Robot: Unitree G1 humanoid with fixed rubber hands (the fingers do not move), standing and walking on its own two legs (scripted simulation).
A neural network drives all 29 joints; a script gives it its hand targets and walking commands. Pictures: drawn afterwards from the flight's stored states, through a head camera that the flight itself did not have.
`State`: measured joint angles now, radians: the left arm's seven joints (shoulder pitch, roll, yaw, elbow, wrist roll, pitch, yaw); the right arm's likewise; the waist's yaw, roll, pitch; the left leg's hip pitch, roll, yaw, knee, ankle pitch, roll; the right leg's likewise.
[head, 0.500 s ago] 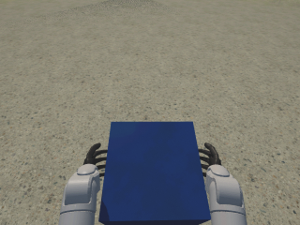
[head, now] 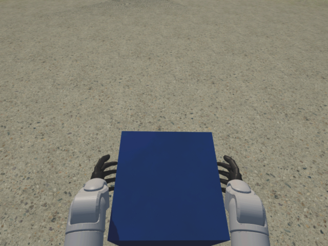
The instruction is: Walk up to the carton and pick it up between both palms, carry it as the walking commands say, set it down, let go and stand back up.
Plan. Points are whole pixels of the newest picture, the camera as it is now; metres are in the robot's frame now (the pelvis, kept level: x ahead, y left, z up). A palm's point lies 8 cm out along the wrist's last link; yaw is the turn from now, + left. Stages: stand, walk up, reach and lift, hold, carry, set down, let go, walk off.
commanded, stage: carry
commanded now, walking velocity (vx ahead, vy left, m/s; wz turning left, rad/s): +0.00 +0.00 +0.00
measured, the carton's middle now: (166, 191) +0.31 +0.00 -0.04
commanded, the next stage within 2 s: none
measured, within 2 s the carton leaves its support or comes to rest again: neither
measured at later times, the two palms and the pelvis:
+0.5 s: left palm (98, 184) +0.28 +0.16 +0.05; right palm (233, 185) +0.29 -0.16 +0.05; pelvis +0.00 +0.00 +0.00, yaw +0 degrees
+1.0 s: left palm (95, 178) +0.27 +0.16 +0.09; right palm (237, 179) +0.28 -0.16 +0.08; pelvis +0.00 +0.00 +0.00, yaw +0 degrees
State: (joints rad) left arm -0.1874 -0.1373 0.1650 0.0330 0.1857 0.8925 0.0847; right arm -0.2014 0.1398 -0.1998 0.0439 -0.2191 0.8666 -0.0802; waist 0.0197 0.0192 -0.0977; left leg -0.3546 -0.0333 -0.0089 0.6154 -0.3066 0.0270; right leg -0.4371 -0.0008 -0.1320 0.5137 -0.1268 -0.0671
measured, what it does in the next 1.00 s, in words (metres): stands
